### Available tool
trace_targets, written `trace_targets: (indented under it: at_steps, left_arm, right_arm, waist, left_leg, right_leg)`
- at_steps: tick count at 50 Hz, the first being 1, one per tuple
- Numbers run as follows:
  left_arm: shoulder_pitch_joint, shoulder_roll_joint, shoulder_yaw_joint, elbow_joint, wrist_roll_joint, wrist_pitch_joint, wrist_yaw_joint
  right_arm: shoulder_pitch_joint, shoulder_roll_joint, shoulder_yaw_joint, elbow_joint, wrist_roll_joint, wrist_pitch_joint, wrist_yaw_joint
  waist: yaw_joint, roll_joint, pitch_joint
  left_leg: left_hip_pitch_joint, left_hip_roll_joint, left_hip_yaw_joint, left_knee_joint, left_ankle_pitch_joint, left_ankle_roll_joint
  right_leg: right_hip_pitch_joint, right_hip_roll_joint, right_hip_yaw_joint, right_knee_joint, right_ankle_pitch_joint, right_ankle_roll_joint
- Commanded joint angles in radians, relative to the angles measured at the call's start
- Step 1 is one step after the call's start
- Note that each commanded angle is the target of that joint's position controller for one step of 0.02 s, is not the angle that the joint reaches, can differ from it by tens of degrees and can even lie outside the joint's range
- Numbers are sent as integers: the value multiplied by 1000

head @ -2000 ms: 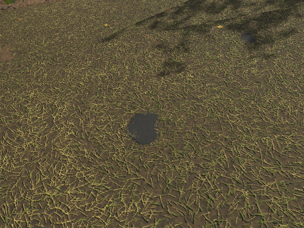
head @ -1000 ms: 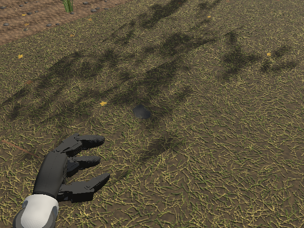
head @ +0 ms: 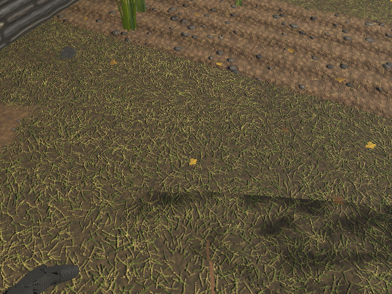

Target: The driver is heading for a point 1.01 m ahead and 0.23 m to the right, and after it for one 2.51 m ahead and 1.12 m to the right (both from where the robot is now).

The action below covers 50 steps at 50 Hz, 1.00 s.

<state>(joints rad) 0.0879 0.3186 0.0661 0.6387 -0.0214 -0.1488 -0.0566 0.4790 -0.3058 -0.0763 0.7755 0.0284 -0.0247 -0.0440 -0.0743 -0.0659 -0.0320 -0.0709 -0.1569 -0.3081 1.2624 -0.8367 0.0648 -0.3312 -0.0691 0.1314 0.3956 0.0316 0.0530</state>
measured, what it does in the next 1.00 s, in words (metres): goes down, turning right: left foot, then right foot 0.15 m lower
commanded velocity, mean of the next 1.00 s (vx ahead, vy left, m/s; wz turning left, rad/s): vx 1.00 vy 0.00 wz -0.16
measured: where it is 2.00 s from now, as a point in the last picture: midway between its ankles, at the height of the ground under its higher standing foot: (271, 129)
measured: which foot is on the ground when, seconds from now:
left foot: up 0.00-0.42, down 0.44-0.96, up 0.98-1.00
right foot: down 0.00-0.44, up 0.46-0.94, down 0.96-1.00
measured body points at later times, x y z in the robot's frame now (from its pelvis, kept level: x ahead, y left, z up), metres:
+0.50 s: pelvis +0.41 -0.04 -0.03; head +0.43 -0.04 +0.42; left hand +0.30 +0.19 -0.17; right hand +0.69 -0.23 -0.07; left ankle +0.50 +0.03 -0.75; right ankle +0.15 -0.16 -0.65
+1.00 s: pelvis +0.89 -0.11 -0.17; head +0.93 -0.11 +0.27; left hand +1.12 +0.09 -0.28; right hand +0.80 -0.36 -0.30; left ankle +0.63 +0.07 -0.61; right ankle +0.96 -0.18 -0.90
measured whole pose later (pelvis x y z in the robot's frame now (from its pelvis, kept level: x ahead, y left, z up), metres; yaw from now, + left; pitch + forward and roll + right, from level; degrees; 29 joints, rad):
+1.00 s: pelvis +0.89 -0.11 -0.17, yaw -16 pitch +2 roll +1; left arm 0.13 0.27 0.05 0.74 0.01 -0.08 -0.08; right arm 0.45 -0.24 -0.03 0.89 0.02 -0.10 -0.03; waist -0.02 -0.04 0.04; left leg -0.07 0.04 0.10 1.65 -0.63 -0.06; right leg -0.44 0.08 -0.05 0.57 -0.17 -0.14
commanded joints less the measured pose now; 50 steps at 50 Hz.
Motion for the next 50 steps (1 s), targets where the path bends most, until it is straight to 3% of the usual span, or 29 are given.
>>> trace_targets:
  at_steps: [1, 2, 3, 4, 5, 7, 10, 14, 18, 20, 21, 22, 23, 24, 25, 27, 29, 31, 32, 33, 34, 36, 37, 42, 45, 47, 48, 49, 50]
  left_arm:
    - [547, 165, 46, 157, 48, 32, -12]
    - [590, 297, 90, 208, 26, 44, -8]
    - [475, 81, 34, 175, 36, 61, 3]
    - [363, 90, 28, 170, 43, 39, 13]
    - [286, 72, 11, 162, 45, 11, 15]
    - [248, -30, -26, 210, 36, -7, 26]
    - [299, 12, -26, 244, 32, 12, 48]
    - [499, 38, -25, 313, -3, 31, 68]
    - [568, 29, -41, 340, 10, 61, 80]
    - [532, 96, -24, 340, 26, 69, 90]
    - [445, 126, -15, 320, 36, 77, 87]
    - [343, 120, -18, 284, 50, 78, 80]
    - [451, -61, -56, 261, 43, 57, 65]
    - [430, -1, -48, 252, -8, 20, 54]
    - [308, 59, -26, 206, -38, 0, 54]
    - [241, 29, -24, 202, -28, 6, 55]
    - [294, -7, -23, 224, -23, 51, 57]
    - [230, -31, -35, 186, -9, 71, 54]
    - [225, -40, -36, 182, 5, 73, 45]
    - [182, -1, -13, 163, -16, 67, 37]
    - [152, 2, -12, 147, -7, 61, 25]
    - [91, -33, -20, 131, 18, 53, -5]
    - [76, -35, -17, 116, 8, 62, -15]
    - [-167, -14, -25, 14, 15, 70, -68]
    - [-55, 6, -10, 32, 24, 69, -70]
    - [383, 119, 58, 137, 3, 95, -38]
    - [593, 141, 60, 223, 11, 101, -15]
    - [576, 269, 67, 213, 53, 87, 0]
    - [604, 238, 71, 200, 39, 87, 5]
  right_arm:
    - [189, 153, 64, -20, 10, -65, 32]
    - [201, 69, 58, -79, 82, -80, 7]
    - [-7, 6, 49, -94, 75, -72, -3]
    - [-144, -18, 46, -128, 71, -69, -10]
    - [-220, -23, 48, -132, 39, -60, -12]
    - [-272, 7, 35, -135, 0, -63, 22]
    - [-387, 36, 51, -184, -43, -69, 43]
    - [-623, 74, 77, -250, -13, -74, 78]
    - [-683, 42, 52, -277, 1, -92, 117]
    - [-546, -40, 14, -254, 7, -85, 112]
    - [-338, -89, -12, -193, 17, -73, 94]
    - [-55, -130, -30, -112, 4, -57, 71]
    - [3, -155, -22, -89, -15, -66, 71]
    - [23, -71, -11, -64, -3, -74, 71]
    - [-74, -50, -5, -64, -13, -75, 60]
    - [-192, 3, 2, -57, -43, -95, 70]
    - [-261, 54, 19, -51, -41, -111, 80]
    - [-256, 4, 5, -23, -26, -113, 80]
    - [-219, -39, -11, -6, -40, -118, 77]
    - [-241, -19, -6, 5, -27, -130, 64]
    - [-271, -42, -12, 8, -12, -135, 47]
    - [-189, -28, -2, 24, -28, -142, 26]
    - [-150, -25, 2, 37, -25, -145, 18]
    - [57, -46, 5, 92, -20, -91, -11]
    - [16, -113, 8, 79, -4, -59, -29]
    - [-67, -126, 10, 72, -30, -66, -12]
    - [-188, -108, 2, 41, -6, -86, 10]
    - [-73, -7, 37, -67, -13, -132, 23]
    - [-97, -58, 51, -128, -5, -158, 32]
  waist:
    - [131, -592, -186]
    - [115, -634, -290]
    - [139, -69, -119]
    - [129, 7, 10]
    - [112, 142, 93]
    - [30, 45, 137]
    - [60, -54, 137]
    - [160, 55, 174]
    - [135, -29, 106]
    - [26, -88, 8]
    - [-101, -89, -69]
    - [-224, -52, -197]
    - [-96, 222, -322]
    - [-118, 268, -330]
    - [-80, 206, -115]
    - [17, 43, 50]
    - [94, 69, 77]
    - [94, 87, 115]
    - [88, 45, 96]
    - [120, 27, 145]
    - [123, 56, 169]
    - [76, 45, 101]
    - [69, 73, 91]
    - [-20, 32, 241]
    - [57, 109, 157]
    - [283, 108, -38]
    - [400, -89, 17]
    - [235, -380, -140]
    - [263, -139, -383]
  left_leg:
    - [-889, 5, -18, 870, 8, -11]
    - [-1005, 35, 79, 905, 124, -40]
    - [-1013, 139, 163, 719, 325, -17]
    - [-1008, 153, 146, 678, 434, -4]
    - [-933, 212, 88, 531, 480, 4]
    - [-795, 261, 48, 159, 610, 43]
    - [-665, 252, 226, -197, 790, -18]
    - [-674, 196, 332, -546, 883, -1]
    - [-459, 74, 420, -693, 882, 42]
    - [-236, 45, 400, -697, 825, 75]
    - [-7, 67, 373, -724, 827, 104]
    - [336, 205, 229, -683, 733, 162]
    - [654, 436, -232, -709, 384, 308]
    - [642, 487, -500, -887, 266, 358]
    - [452, 461, -360, -951, 358, 326]
    - [144, 391, -116, -1011, 602, 262]
    - [-40, 362, 40, -1069, 668, 211]
    - [-150, 378, 112, -1121, 746, 195]
    - [-145, 389, 147, -1094, 795, 199]
    - [-142, 352, 214, -1081, 819, 130]
    - [-252, 269, 346, -1062, 800, 89]
    - [-341, 236, 451, -1004, 714, 54]
    - [-344, 243, 464, -988, 667, 44]
    - [92, 354, 479, -760, 802, -13]
    - [132, 381, 520, -490, 1386, -59]
    - [-74, 341, 496, 61, 1696, -62]
    - [-402, 163, 519, 676, 772, -112]
    - [-910, 119, 294, 864, 76, -129]
    - [-975, 138, 148, 773, 89, -145]
  right_leg:
    - [871, -137, 198, 395, 543, 4]
    - [865, -359, 694, 37, -203, -227]
    - [658, -306, 742, -183, -623, -238]
    - [479, -344, 772, -183, -579, -289]
    - [312, -321, 681, -145, -438, -287]
    - [110, -163, 336, -83, -222, -187]
    - [31, -83, 159, -183, 106, -209]
    - [250, -117, 76, -273, 292, -182]
    - [393, -110, -36, -188, 806, -149]
    - [412, -145, -39, -9, 1038, -141]
    - [319, -134, -62, 212, 1068, -124]
    - [98, -96, -75, 534, 810, -126]
    - [-276, 91, -32, 938, -277, -100]
    - [-434, 117, 45, 1034, -495, -134]
    - [-484, 49, 45, 966, -434, -149]
    - [-394, -7, 28, 842, -351, -147]
    - [-278, -62, 21, 725, -318, -125]
    - [-271, -91, -8, 653, -293, -97]
    - [-284, -99, -4, 675, -156, -96]
    - [-343, -106, 69, 541, -39, -117]
    - [-265, -66, 14, 356, 186, -115]
    - [-47, -7, -83, 264, 550, -119]
    - [-6, 5, -87, 264, 611, -123]
    - [-414, 25, -128, 136, 462, -166]
    - [-202, 97, -266, 116, 333, -175]
    - [351, 88, -242, 147, 344, -254]
    - [610, 0, -117, -60, 472, -362]
    - [1093, -105, 144, 363, 773, -455]
    - [1194, -174, 351, 302, 546, -587]
Velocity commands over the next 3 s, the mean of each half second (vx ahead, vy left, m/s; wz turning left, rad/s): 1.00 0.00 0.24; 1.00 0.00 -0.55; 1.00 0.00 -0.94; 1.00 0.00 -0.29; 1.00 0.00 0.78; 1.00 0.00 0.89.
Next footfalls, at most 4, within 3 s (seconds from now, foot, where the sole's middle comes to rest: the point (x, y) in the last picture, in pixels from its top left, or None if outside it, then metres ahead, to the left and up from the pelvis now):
0.44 left None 0.54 0.04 -0.79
0.96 right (225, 204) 1.00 -0.19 -0.93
1.28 left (196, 141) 1.41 -0.09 -0.93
1.80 right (288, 140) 1.53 -0.64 -1.08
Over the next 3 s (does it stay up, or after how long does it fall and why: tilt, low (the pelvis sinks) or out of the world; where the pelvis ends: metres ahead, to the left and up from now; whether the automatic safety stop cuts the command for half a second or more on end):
stays up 2.35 -1.12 -0.32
